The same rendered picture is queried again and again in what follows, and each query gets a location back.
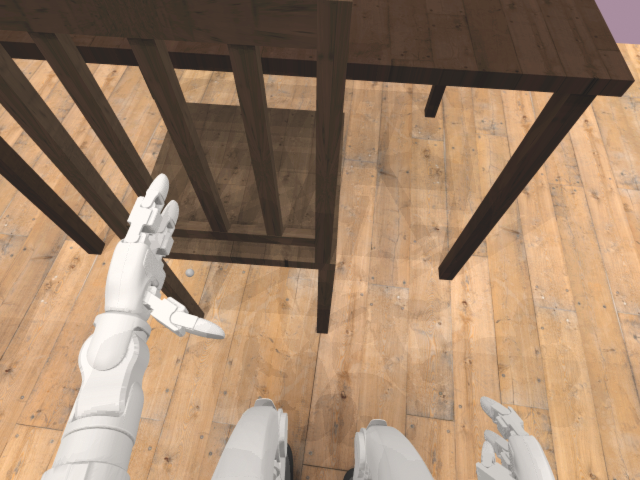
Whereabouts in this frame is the robot left shin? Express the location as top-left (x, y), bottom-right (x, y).
top-left (242, 398), bottom-right (286, 480)

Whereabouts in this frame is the table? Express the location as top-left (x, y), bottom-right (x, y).
top-left (0, 0), bottom-right (635, 280)

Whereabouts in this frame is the left robot hand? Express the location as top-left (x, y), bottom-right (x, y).
top-left (104, 173), bottom-right (225, 339)

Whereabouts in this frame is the chair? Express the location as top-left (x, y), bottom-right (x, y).
top-left (0, 0), bottom-right (353, 334)

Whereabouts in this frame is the right robot hand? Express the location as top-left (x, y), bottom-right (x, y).
top-left (476, 396), bottom-right (555, 480)

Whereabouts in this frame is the robot left forearm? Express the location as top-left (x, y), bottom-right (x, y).
top-left (41, 311), bottom-right (151, 480)

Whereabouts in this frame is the left robot thigh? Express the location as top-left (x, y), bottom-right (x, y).
top-left (211, 406), bottom-right (288, 480)

